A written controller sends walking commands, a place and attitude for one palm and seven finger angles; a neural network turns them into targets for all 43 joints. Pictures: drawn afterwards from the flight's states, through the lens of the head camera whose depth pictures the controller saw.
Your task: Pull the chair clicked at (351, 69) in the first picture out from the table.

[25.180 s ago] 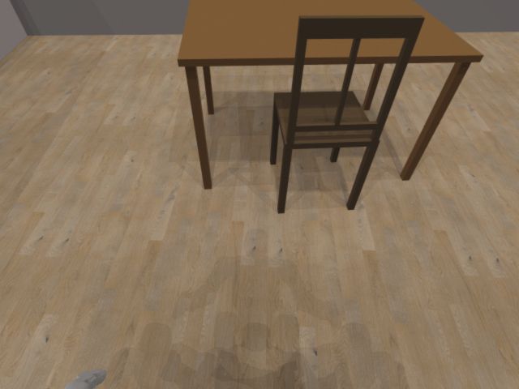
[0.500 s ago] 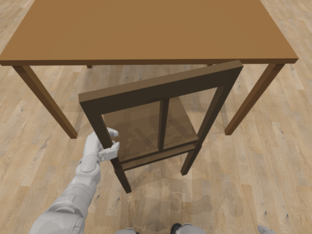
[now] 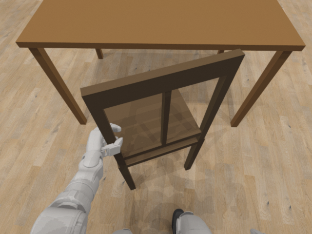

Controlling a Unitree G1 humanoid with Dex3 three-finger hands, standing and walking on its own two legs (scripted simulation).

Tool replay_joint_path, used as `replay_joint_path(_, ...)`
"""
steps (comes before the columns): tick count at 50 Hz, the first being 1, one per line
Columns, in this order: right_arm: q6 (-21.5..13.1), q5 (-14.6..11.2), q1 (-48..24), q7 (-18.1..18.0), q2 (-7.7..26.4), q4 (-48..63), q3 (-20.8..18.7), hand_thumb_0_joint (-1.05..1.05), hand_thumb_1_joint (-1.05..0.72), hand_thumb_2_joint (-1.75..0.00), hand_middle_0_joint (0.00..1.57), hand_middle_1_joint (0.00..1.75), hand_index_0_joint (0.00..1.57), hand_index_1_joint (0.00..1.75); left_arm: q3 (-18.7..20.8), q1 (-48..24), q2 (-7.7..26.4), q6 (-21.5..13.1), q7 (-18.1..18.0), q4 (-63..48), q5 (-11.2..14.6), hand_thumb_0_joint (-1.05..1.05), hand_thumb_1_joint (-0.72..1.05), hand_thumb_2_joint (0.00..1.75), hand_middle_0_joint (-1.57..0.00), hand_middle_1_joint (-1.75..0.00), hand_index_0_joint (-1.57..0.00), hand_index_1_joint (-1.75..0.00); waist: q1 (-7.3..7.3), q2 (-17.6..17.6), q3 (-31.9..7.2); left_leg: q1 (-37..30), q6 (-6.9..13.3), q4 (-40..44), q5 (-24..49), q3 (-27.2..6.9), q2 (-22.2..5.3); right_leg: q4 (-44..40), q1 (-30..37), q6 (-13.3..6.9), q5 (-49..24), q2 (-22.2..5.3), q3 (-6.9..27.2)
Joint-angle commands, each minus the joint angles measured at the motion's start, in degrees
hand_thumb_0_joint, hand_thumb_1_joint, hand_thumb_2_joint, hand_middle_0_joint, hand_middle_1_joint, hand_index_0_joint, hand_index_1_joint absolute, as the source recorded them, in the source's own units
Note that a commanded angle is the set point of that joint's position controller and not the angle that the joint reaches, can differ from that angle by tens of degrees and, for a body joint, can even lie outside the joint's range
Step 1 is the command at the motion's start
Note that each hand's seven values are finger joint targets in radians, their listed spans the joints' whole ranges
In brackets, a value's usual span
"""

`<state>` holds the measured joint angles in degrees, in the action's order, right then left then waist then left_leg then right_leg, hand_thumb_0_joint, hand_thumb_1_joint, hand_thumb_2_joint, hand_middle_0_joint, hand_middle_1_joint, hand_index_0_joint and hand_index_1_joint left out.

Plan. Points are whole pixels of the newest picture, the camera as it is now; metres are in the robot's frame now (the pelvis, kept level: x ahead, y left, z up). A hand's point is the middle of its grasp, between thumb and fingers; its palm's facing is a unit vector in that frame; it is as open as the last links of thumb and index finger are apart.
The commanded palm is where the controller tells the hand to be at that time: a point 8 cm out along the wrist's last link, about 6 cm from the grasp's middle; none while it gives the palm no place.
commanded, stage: step backward, pulling the chair out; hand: left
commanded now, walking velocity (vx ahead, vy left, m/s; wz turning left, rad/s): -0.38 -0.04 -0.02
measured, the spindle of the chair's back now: (164, 121) +0.44 -0.03 -0.06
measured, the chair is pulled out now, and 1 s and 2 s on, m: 0.21 0.27 0.28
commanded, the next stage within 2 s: none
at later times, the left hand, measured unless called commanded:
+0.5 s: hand (110, 165) +0.30 +0.13 -0.06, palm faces +0.02 -0.98 -0.18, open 5.9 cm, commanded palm +0.31 +0.18 -0.06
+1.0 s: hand (109, 166) +0.30 +0.13 -0.06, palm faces +0.00 -0.98 -0.20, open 6.0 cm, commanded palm +0.31 +0.18 -0.06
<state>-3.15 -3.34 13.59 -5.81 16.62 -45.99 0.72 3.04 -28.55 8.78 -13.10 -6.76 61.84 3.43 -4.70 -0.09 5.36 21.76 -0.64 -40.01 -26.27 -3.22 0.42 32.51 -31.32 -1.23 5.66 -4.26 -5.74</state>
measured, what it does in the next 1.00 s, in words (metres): steps on the spot: left foot, then right foot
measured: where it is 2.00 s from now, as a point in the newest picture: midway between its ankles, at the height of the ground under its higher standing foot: outside the picture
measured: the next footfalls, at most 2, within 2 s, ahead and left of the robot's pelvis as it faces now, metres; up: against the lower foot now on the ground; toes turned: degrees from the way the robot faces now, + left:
left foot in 0.02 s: -0.01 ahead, +0.15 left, +0.00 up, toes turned +1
right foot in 0.86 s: +0.08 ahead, -0.12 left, +0.00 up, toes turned -5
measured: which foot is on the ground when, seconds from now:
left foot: up 0.00-0.00, down 0.02-1.00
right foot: down 0.00-0.76, up 0.78-0.84, down 0.86-1.00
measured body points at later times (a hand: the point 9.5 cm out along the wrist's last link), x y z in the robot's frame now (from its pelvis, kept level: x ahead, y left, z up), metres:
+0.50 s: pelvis -0.04 +0.00 +0.00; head +0.02 -0.01 +0.44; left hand +0.30 +0.18 -0.05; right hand +0.02 -0.26 -0.13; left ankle -0.02 +0.15 -0.72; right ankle +0.11 -0.11 -0.71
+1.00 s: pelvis -0.05 +0.00 -0.01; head +0.01 -0.01 +0.44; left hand +0.29 +0.18 -0.05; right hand +0.01 -0.25 -0.14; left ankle -0.02 +0.15 -0.72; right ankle +0.05 -0.11 -0.72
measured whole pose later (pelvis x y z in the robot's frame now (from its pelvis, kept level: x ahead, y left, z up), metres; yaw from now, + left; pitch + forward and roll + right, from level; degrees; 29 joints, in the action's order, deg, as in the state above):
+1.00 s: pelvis -0.05 +0.00 -0.01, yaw -1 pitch +2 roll +1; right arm -2.7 -2.9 14.6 -6.3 12.8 -45.1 0.3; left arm 1.1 -27.0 9.7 -14.1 -5.9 61.7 3.1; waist -2.5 0.7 6.0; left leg 24.9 -2.2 -41.5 -19.7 -0.8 -1.8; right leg 37.8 -30.6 -0.6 9.6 -1.9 -2.1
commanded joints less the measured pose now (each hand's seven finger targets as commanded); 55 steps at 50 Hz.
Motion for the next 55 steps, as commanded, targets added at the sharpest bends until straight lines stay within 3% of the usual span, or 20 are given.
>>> replay_joint_path(1, -2.1, 0.4, 2.8, -2.0, 8.6, 5.9, -2.8, 0.00, -0.90, -0.90, 0.20, 0.30, 0.20, 0.30, -1.2, -16.8, 11.3, -2.4, 0.0, -11.9, -0.6, 0.00, 0.90, 0.90, -0.50, -1.45, -0.50, -1.45, 3.05, 6.1, -20.6, -0.1, 3.8, 17.2, 12.3, -8.5, -8.8, 0.7, 16.5, 1.8, 4.6, -2.9, 6.1)
replay_joint_path(2, -1.7, 0.3, 3.5, -2.1, 8.1, 6.2, -2.9, 0.00, -0.90, -0.90, 0.20, 0.30, 0.20, 0.30, -1.9, -17.9, 9.7, -2.2, 0.3, -12.2, -0.7, 0.00, 0.90, 0.90, -0.50, -1.45, -0.50, -1.45, 3.49, 7.1, -22.0, -0.5, 4.6, 15.2, 20.6, -8.7, -11.0, 4.6, 17.6, 2.4, 2.2, -0.7, 4.8)
replay_joint_path(4, -1.1, 0.7, 1.5, -1.7, 6.2, 8.2, -2.8, 0.00, -0.90, -0.90, 0.20, 0.30, 0.20, 0.30, -4.2, -23.0, 8.0, -2.6, 0.9, -17.6, -0.8, 0.00, 0.90, 0.90, -0.50, -1.45, -0.50, -1.45, 3.30, 11.1, -23.3, 2.0, 4.2, 13.8, 23.2, -7.0, -12.2, 7.2, 20.9, 1.8, 3.4, -1.5, 6.2)
replay_joint_path(8, -0.3, 0.3, 3.4, -2.0, 6.6, 7.9, -3.9, 0.00, -0.90, -0.90, 0.20, 0.30, 0.20, 0.30, -2.7, -20.3, 10.1, -2.1, 0.8, -15.2, -0.9, 0.00, 0.90, 0.90, -0.50, -1.45, -0.50, -1.45, 2.83, 3.3, -23.8, 2.7, 0.7, 7.1, 22.4, -2.5, -9.2, 3.8, 22.3, -0.6, -9.9, -4.9, 10.0)
replay_joint_path(11, -0.4, 0.0, 4.3, -1.9, 6.9, 7.3, -4.1, 0.00, -0.90, -0.90, 0.20, 0.30, 0.20, 0.30, -1.5, -16.8, 12.1, -2.3, 0.9, -12.1, -0.8, 0.00, 0.90, 0.90, -0.50, -1.45, -0.50, -1.45, 3.33, -3.7, -20.6, 5.3, 0.1, 3.4, -0.8, -0.8, -3.8, -6.8, 16.5, -2.7, 9.1, -9.3, 16.8)
replay_joint_path(15, -1.2, 0.2, 5.9, -1.4, 6.1, 5.7, -3.4, 0.00, -0.90, -0.90, 0.20, 0.30, 0.20, 0.30, -0.8, -15.5, 12.8, -2.9, 0.3, -9.3, -1.7, 0.00, 0.90, 0.90, -0.50, -1.45, -0.50, -1.45, 2.66, -9.9, -21.4, -2.7, 0.4, 0.4, -2.7, 2.2, -0.7, -17.0, 9.8, -1.2, 23.8, -11.3, 16.0)
replay_joint_path(21, -1.6, 0.3, 2.6, -2.0, 7.1, 8.2, -2.6, 0.00, -0.90, -0.90, 0.20, 0.30, 0.20, 0.30, -1.2, -15.7, 12.0, -4.1, -0.2, -12.5, -1.7, 0.00, 0.90, 0.90, -0.50, -1.45, -0.50, -1.45, 3.95, 7.0, -19.5, 8.5, 3.8, 15.0, -1.5, -3.4, -8.6, 1.2, 16.5, 2.0, 17.6, -1.9, 7.9)
replay_joint_path(23, -1.8, -0.1, 2.8, -1.9, 6.8, 9.2, -3.1, 0.00, -0.90, -0.90, 0.20, 0.30, 0.20, 0.30, -2.0, -17.0, 10.8, -4.0, 0.0, -14.2, -1.3, 0.00, 0.90, 0.90, -0.50, -1.45, -0.50, -1.45, 4.13, 3.9, -19.5, 10.2, 3.8, 13.4, 1.1, -2.2, -9.0, 3.2, 19.3, 1.9, 14.2, -1.7, 8.7)
replay_joint_path(26, -1.6, 0.2, 4.3, -2.2, 6.7, 8.4, -3.6, 0.00, -0.90, -0.90, 0.20, 0.30, 0.20, 0.30, -1.2, -15.7, 12.2, -4.0, 0.1, -13.7, -1.6, 0.00, 0.90, 0.90, -0.50, -1.45, -0.50, -1.45, 3.39, -2.5, -20.5, 6.1, 1.7, 8.0, 2.3, 1.7, -4.0, -4.9, 18.0, 0.3, 10.1, -5.6, 12.7)
replay_joint_path(30, -0.9, 0.6, 5.6, -1.3, 5.6, 7.8, -3.0, 0.00, -0.90, -0.90, 0.20, 0.30, 0.20, 0.30, -1.9, -12.4, 12.0, -3.2, 0.2, -10.8, -2.6, 0.00, 0.90, 0.90, -0.50, -1.45, -0.50, -1.45, 3.40, -6.2, -16.8, 1.3, 1.6, 1.7, -8.6, 2.0, -1.5, -15.8, 5.4, -0.6, 31.3, -9.1, 16.2)
replay_joint_path(33, -1.0, 0.4, 7.3, -1.2, 5.9, 6.7, -2.9, 0.00, -0.90, -0.90, 0.20, 0.30, 0.20, 0.30, -0.7, -12.1, 12.3, -3.5, -0.1, -9.4, -2.8, 0.00, 0.90, 0.90, -0.50, -1.45, -0.50, -1.45, 2.46, -10.8, -19.5, -2.8, 1.4, 2.4, -4.4, 2.3, -0.9, -17.2, 6.1, -0.3, 28.0, -9.3, 13.8)
replay_joint_path(35, -1.2, 0.7, 6.6, -1.4, 6.2, 6.9, -2.5, 0.00, -0.90, -0.90, 0.20, 0.30, 0.20, 0.30, -0.6, -12.5, 11.9, -4.5, 0.1, -9.3, -3.0, 0.00, 0.90, 0.90, -0.50, -1.45, -0.50, -1.45, 2.17, -4.3, -20.6, -1.0, 2.4, 9.9, -2.6, -1.0, -3.3, -11.0, 9.7, 1.2, 21.7, -5.7, 10.0)
replay_joint_path(37, -1.1, 0.5, 3.7, -1.8, 6.8, 8.2, -2.4, 0.00, -0.90, -0.90, 0.20, 0.30, 0.20, 0.30, -0.8, -13.8, 11.5, -4.8, 0.0, -11.0, -2.6, 0.00, 0.90, 0.90, -0.50, -1.45, -0.50, -1.45, 3.22, 8.7, -19.3, 6.8, 5.1, 17.9, 0.3, -6.8, -10.6, 6.1, 15.6, 2.5, 15.0, -0.3, 5.5)
replay_joint_path(38, -1.2, 0.3, 1.8, -2.0, 6.4, 9.2, -2.5, 0.00, -0.90, -0.90, 0.20, 0.30, 0.20, 0.30, -1.5, -16.4, 10.7, -4.7, -0.1, -13.2, -2.3, 0.00, 0.90, 0.90, -0.50, -1.45, -0.50, -1.45, 3.93, 11.6, -18.1, 10.7, 6.1, 18.6, 4.7, -8.3, -13.9, 13.2, 18.0, 2.2, 11.9, 1.0, 5.1)
replay_joint_path(41, -1.3, 0.4, 2.5, -2.0, 6.3, 9.3, -3.6, 0.00, -0.90, -0.90, 0.20, 0.30, 0.20, 0.30, -1.4, -20.0, 10.8, -4.4, 0.5, -15.3, -1.6, 0.00, 0.90, 0.90, -0.50, -1.45, -0.50, -1.45, 3.58, 8.0, -17.6, 8.3, 6.2, 13.7, 10.4, -6.4, -15.0, 9.9, 18.8, 1.7, 10.3, 1.2, 6.5)
replay_joint_path(44, -1.7, 1.2, 4.9, -1.6, 5.5, 6.5, -3.7, 0.00, -0.90, -0.90, 0.20, 0.30, 0.20, 0.30, -3.3, -18.6, 8.5, -4.2, 0.6, -11.8, -2.8, 0.00, 0.90, 0.90, -0.50, -1.45, -0.50, -1.45, 2.43, 3.1, -17.2, 0.5, 1.8, 5.2, 25.9, -3.3, -10.5, 1.4, 16.6, -1.0, -11.9, -3.5, 10.7)
replay_joint_path(47, -1.0, 0.7, 4.6, -1.7, 5.7, 6.0, -4.2, 0.00, -0.90, -0.90, 0.20, 0.30, 0.20, 0.30, -1.2, -16.5, 12.1, -3.6, 0.4, -10.6, -2.2, 0.00, 0.90, 0.90, -0.50, -1.45, -0.50, -1.45, 3.14, -3.7, -19.9, 1.6, -0.2, 2.0, 5.4, -0.4, -5.8, -5.2, 13.4, -3.2, 4.3, -9.0, 17.2)
replay_joint_path(50, -1.4, 0.6, 5.3, -1.5, 5.0, 4.5, -3.7, 0.00, -0.90, -0.90, 0.20, 0.30, 0.20, 0.30, -0.4, -16.5, 13.9, -3.7, -0.1, -8.7, -2.2, 0.00, 0.90, 0.90, -0.50, -1.45, -0.50, -1.45, 2.94, -8.9, -22.1, -3.4, -0.6, -1.9, 0.7, 1.7, -2.0, -13.2, 12.0, -3.6, 9.8, -13.3, 19.1)
replay_joint_path(53, -1.4, 0.5, 4.8, -1.7, 5.4, 4.1, -3.1, 0.00, -0.90, -0.90, 0.20, 0.30, 0.20, 0.30, -0.1, -17.4, 14.0, -3.7, -0.2, -8.6, -2.2, 0.00, 0.90, 0.90, -0.50, -1.45, -0.50, -1.45, 2.79, -7.4, -22.9, -5.0, 0.2, 4.0, 4.5, 0.6, -3.3, -10.9, 13.2, -1.7, 7.0, -11.1, 14.7)
replay_joint_path(55, -1.4, 0.6, 3.7, -2.2, 6.3, 5.1, -3.0, 0.00, -0.90, -0.90, 0.20, 0.30, 0.20, 0.30, -1.2, -18.9, 12.3, -4.3, -0.1, -9.9, -2.2, 0.00, 0.90, 0.90, -0.50, -1.45, -0.50, -1.45, 2.84, -1.3, -23.3, -3.9, 1.3, 9.9, 12.1, -2.6, -6.9, -5.3, 14.2, 0.6, 4.9, -6.3, 10.7)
